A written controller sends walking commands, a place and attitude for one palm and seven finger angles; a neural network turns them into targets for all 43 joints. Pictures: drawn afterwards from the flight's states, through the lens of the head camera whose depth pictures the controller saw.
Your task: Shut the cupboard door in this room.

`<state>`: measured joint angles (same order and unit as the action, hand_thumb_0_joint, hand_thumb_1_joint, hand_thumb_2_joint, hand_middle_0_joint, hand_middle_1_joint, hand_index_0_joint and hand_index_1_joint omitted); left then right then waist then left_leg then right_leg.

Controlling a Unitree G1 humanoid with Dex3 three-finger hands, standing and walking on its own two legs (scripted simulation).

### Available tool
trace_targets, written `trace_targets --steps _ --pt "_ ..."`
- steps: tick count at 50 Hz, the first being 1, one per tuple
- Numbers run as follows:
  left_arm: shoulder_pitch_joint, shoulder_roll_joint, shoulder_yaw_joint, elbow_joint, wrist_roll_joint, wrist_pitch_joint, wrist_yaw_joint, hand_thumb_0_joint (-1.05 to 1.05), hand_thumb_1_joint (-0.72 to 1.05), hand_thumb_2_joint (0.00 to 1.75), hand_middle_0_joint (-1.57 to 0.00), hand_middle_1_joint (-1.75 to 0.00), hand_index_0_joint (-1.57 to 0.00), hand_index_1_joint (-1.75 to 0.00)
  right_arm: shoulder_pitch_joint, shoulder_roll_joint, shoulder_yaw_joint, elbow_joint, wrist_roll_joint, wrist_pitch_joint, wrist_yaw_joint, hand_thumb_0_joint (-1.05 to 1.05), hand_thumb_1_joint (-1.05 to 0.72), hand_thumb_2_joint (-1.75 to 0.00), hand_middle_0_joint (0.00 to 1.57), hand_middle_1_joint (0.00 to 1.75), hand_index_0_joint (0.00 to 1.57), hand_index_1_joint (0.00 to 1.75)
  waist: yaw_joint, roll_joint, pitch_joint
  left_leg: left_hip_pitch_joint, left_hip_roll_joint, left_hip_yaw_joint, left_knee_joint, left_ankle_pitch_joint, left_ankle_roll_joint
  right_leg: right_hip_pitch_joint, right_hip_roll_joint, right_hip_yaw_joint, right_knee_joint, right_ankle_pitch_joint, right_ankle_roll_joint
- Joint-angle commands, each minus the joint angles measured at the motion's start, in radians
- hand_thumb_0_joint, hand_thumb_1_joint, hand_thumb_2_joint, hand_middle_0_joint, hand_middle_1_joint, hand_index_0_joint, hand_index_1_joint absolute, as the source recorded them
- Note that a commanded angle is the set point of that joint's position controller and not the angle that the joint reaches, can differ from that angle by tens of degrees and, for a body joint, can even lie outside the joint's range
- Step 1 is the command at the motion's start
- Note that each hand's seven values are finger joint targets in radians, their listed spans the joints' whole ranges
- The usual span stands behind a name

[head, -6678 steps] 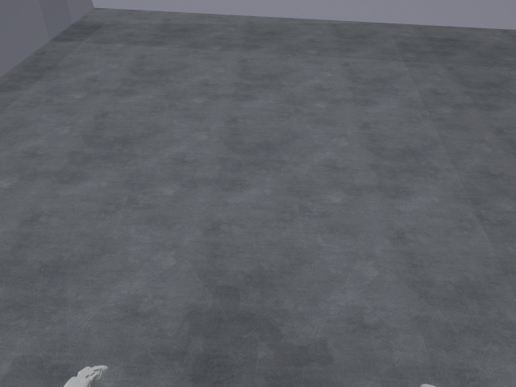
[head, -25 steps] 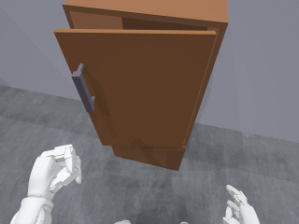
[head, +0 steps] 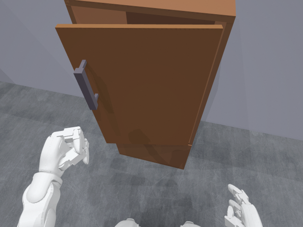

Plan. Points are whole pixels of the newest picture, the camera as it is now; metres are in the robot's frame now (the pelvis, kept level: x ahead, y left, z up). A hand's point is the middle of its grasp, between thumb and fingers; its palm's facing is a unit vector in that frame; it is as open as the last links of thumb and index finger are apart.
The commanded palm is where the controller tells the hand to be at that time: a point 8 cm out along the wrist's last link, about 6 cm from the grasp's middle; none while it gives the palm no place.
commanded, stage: bring the fist close to the handle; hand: left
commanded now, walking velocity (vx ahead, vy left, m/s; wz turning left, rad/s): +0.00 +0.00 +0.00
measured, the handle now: (89, 86) +0.49 +0.23 +0.08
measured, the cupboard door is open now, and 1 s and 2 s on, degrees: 12 12 2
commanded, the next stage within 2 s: push the door shut along its arc in 1.10 s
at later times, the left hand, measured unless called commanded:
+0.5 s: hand (85, 122) +0.35 +0.20 +0.09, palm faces +0.03 -1.00 -0.01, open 3.1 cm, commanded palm +0.33 +0.25 +0.08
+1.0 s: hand (95, 110) +0.40 +0.19 +0.08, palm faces +0.01 -1.00 -0.01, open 3.1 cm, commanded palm +0.37 +0.24 +0.08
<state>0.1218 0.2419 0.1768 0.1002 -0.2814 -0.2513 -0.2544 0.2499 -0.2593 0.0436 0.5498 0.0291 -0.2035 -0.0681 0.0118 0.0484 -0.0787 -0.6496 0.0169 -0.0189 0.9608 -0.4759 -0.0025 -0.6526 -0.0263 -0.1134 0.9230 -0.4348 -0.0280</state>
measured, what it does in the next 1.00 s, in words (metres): stands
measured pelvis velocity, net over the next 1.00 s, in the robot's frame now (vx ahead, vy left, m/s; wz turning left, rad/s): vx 0.00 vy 0.01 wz -0.05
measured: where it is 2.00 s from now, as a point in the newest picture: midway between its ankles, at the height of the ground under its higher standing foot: outside the picture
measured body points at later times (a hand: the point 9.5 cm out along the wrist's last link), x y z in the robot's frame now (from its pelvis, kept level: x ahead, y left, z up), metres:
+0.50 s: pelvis -0.01 +0.01 +0.01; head +0.05 +0.00 +0.45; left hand +0.34 +0.25 +0.09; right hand +0.13 -0.24 -0.09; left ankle +0.00 +0.12 -0.69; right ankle +0.02 -0.10 -0.69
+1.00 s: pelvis +0.00 +0.01 +0.01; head +0.06 +0.00 +0.45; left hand +0.39 +0.24 +0.08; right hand +0.07 -0.25 -0.11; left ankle +0.00 +0.12 -0.69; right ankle +0.02 -0.10 -0.69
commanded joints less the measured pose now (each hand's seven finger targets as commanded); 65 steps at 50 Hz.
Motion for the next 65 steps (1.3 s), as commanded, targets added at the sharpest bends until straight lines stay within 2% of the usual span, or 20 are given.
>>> trace_targets --steps 1,4,7,11,14,17,19,22,24,29,35,38,40,42,45,47,50,55,61,65 --pt "-0.205 0.181 0.117 -0.201 -0.014 -0.028 0.008 0.00 0.90 0.90 -1.30 -1.50 -1.30 -1.50 -0.019 -0.121 -0.063 -0.151 0.000 -0.041 -0.018 0.00 -0.90 -0.90 0.20 0.30 0.20 0.30 -0.002 -0.035 -0.280 0.088 -0.030 -0.001 -0.169 0.291 0.016 0.232 0.014 0.090 -0.148 0.277 0.015" --pt "-0.222 0.179 0.155 -0.203 -0.020 -0.067 0.063 0.00 0.90 0.90 -1.30 -1.50 -1.30 -1.50 -0.023 -0.106 -0.060 -0.145 -0.006 -0.036 -0.009 0.00 -0.90 -0.90 0.20 0.30 0.20 0.30 0.015 -0.027 -0.292 0.112 -0.028 0.001 -0.182 0.342 0.011 0.252 0.021 0.076 -0.132 0.336 0.011" --pt "-0.239 0.184 0.161 -0.107 -0.001 -0.091 0.086 0.00 0.90 0.90 -1.30 -1.50 -1.30 -1.50 -0.010 -0.113 -0.062 -0.122 -0.011 -0.022 0.002 0.00 -0.90 -0.90 0.20 0.30 0.20 0.30 0.006 -0.056 -0.246 0.080 -0.026 0.007 -0.184 0.336 0.009 0.241 0.022 0.076 -0.131 0.338 0.011" --pt "-0.283 0.129 0.079 -0.022 0.023 -0.083 0.044 0.00 0.90 0.90 -1.30 -1.50 -1.30 -1.50 -0.005 -0.125 -0.070 -0.115 -0.004 -0.004 0.012 0.00 -0.90 -0.90 0.20 0.30 0.20 0.30 -0.019 -0.011 -0.201 0.082 -0.026 0.018 -0.194 0.296 0.010 0.189 0.020 0.078 -0.148 0.305 0.009" --pt "-0.392 0.160 0.088 0.021 0.012 -0.069 0.013 0.00 0.90 0.90 -1.30 -1.50 -1.30 -1.50 0.004 -0.137 -0.074 -0.107 0.001 0.005 0.002 0.00 -0.90 -0.90 0.20 0.30 0.20 0.30 -0.038 -0.059 -0.200 0.074 -0.024 0.012 -0.194 0.257 0.015 0.185 0.021 0.087 -0.169 0.265 0.013" --pt "-0.567 0.215 0.121 0.010 0.004 -0.095 0.011 0.00 0.90 0.90 -1.30 -1.50 -1.30 -1.50 0.000 -0.139 -0.071 -0.089 0.001 0.008 -0.012 0.00 -0.90 -0.90 0.20 0.30 0.20 0.30 -0.049 -0.028 -0.238 0.093 -0.021 0.006 -0.188 0.247 0.017 0.180 0.022 0.095 -0.167 0.243 0.010" --pt "-0.624 0.208 0.125 0.009 0.004 -0.120 0.024 0.00 0.90 0.90 -1.30 -1.50 -1.30 -1.50 -0.004 -0.129 -0.069 -0.082 -0.003 0.002 -0.014 0.00 -0.90 -0.90 0.20 0.30 0.20 0.30 -0.038 0.014 -0.288 0.131 -0.022 0.000 -0.193 0.278 0.014 0.191 0.022 0.089 -0.151 0.270 0.005" --pt "-0.665 0.230 0.138 0.081 0.017 -0.142 0.044 0.00 0.90 0.90 -1.30 -1.50 -1.30 -1.50 0.013 -0.134 -0.068 -0.059 -0.007 0.005 -0.013 0.00 -0.90 -0.90 0.20 0.30 0.20 0.30 -0.038 -0.009 -0.317 0.125 -0.018 -0.007 -0.188 0.289 0.013 0.187 0.026 0.081 -0.136 0.275 0.005" --pt "-0.704 0.222 0.124 0.185 0.034 -0.131 0.046 0.00 0.90 0.90 -1.30 -1.50 -1.30 -1.50 0.020 -0.135 -0.067 -0.043 -0.004 0.014 -0.009 0.00 -0.90 -0.90 0.20 0.30 0.20 0.30 -0.050 -0.015 -0.273 0.101 -0.017 -0.006 -0.193 0.258 0.011 0.159 0.024 0.080 -0.141 0.251 0.007" --pt "-0.721 0.195 0.094 0.301 0.050 -0.078 0.034 0.00 0.90 0.90 -1.30 -1.50 -1.30 -1.50 0.050 -0.144 -0.076 -0.056 0.000 0.042 0.002 0.00 -0.90 -0.90 0.20 0.30 0.20 0.30 -0.045 -0.021 -0.304 0.116 -0.016 -0.001 -0.205 0.306 0.008 0.168 0.022 0.071 -0.146 0.302 0.006" --pt "-0.932 0.288 0.175 0.386 0.056 -0.121 0.067 0.00 0.90 0.90 -1.30 -1.50 -1.30 -1.50 0.069 -0.146 -0.072 -0.040 -0.004 0.067 0.000 0.00 -0.90 -0.90 0.20 0.30 0.20 0.30 -0.060 -0.064 -0.289 0.066 -0.017 0.003 -0.197 0.257 0.014 0.171 0.025 0.088 -0.152 0.270 0.010" --pt "-0.908 0.312 0.200 0.411 0.073 -0.164 0.071 0.00 0.90 0.90 -1.30 -1.50 -1.30 -1.50 0.079 -0.145 -0.077 -0.040 -0.011 0.074 0.004 0.00 -0.90 -0.90 0.20 0.30 0.20 0.30 -0.045 -0.037 -0.343 0.072 -0.020 0.013 -0.188 0.275 0.017 0.194 0.027 0.098 -0.142 0.292 0.007" --pt "-0.891 0.271 0.156 0.407 0.080 -0.180 0.057 0.00 0.90 0.90 -1.30 -1.50 -1.30 -1.50 0.086 -0.142 -0.079 -0.045 -0.011 0.078 0.013 0.00 -0.90 -0.90 0.20 0.30 0.20 0.30 -0.046 0.024 -0.365 0.100 -0.020 0.015 -0.186 0.308 0.014 0.182 0.029 0.092 -0.131 0.321 0.002" --pt "-0.856 0.269 0.156 0.409 0.079 -0.180 0.045 0.00 0.90 0.90 -1.30 -1.50 -1.30 -1.50 0.104 -0.147 -0.087 -0.046 -0.011 0.081 0.017 0.00 -0.90 -0.90 0.20 0.30 0.20 0.30 -0.041 0.019 -0.398 0.121 -0.016 0.011 -0.180 0.357 0.014 0.193 0.035 0.087 -0.123 0.356 0.001" --pt "-0.843 0.232 0.129 0.398 0.057 -0.161 0.032 0.00 0.90 0.90 -1.30 -1.50 -1.30 -1.50 0.105 -0.148 -0.091 -0.050 -0.005 0.091 0.020 0.00 -0.90 -0.90 0.20 0.30 0.20 0.30 -0.050 -0.011 -0.371 0.116 -0.013 0.016 -0.192 0.350 0.014 0.194 0.036 0.083 -0.141 0.366 0.007" --pt "-0.829 0.280 0.177 0.443 0.045 -0.146 0.037 0.00 0.90 0.90 -1.30 -1.50 -1.30 -1.50 0.109 -0.157 -0.088 -0.048 -0.001 0.100 0.014 0.00 -0.90 -0.90 0.20 0.30 0.20 0.30 -0.051 -0.075 -0.318 0.064 -0.017 0.019 -0.200 0.290 0.020 0.208 0.037 0.091 -0.164 0.320 0.011" --pt "-0.903 0.293 0.184 0.420 0.057 -0.161 0.055 0.00 0.90 0.90 -1.30 -1.50 -1.30 -1.50 0.096 -0.149 -0.085 -0.051 -0.001 0.107 0.010 0.00 -0.90 -0.90 0.20 0.30 0.20 0.30 -0.056 -0.052 -0.289 0.050 -0.020 0.020 -0.212 0.238 0.022 0.195 0.032 0.099 -0.173 0.269 0.012" --pt "-0.941 0.282 0.160 0.380 0.080 -0.213 0.069 0.00 0.90 0.90 -1.30 -1.50 -1.30 -1.50 0.098 -0.141 -0.086 -0.042 -0.009 0.103 0.012 0.00 -0.90 -0.90 0.20 0.30 0.20 0.30 -0.062 0.024 -0.362 0.115 -0.017 0.018 -0.193 0.299 0.021 0.187 0.036 0.098 -0.146 0.328 0.006" --pt "-0.869 0.259 0.142 0.475 0.069 -0.170 0.034 0.00 0.90 0.90 -1.30 -1.50 -1.30 -1.50 0.105 -0.151 -0.089 -0.039 -0.002 0.113 0.015 0.00 -0.90 -0.90 0.20 0.30 0.20 0.30 -0.061 -0.026 -0.339 0.097 -0.015 0.016 -0.199 0.300 0.019 0.188 0.036 0.091 -0.154 0.338 0.007" --pt "-1.003 0.313 0.162 0.504 0.075 -0.156 0.018 0.00 0.90 0.90 -1.30 -1.50 -1.30 -1.50 0.111 -0.155 -0.083 -0.035 0.000 0.125 0.006 0.00 -0.90 -0.90 0.20 0.30 0.20 0.30 -0.085 -0.057 -0.311 0.069 -0.016 0.013 -0.195 0.277 0.023 0.182 0.032 0.097 -0.158 0.328 0.012"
